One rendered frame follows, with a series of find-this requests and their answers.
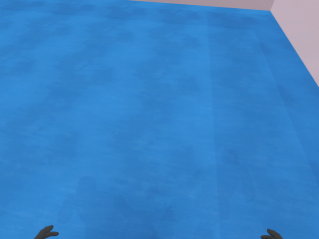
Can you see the robot left hand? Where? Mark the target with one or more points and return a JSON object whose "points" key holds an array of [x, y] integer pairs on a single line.
{"points": [[46, 232]]}

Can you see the robot right hand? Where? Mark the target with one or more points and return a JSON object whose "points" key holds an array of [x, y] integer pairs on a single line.
{"points": [[272, 235]]}

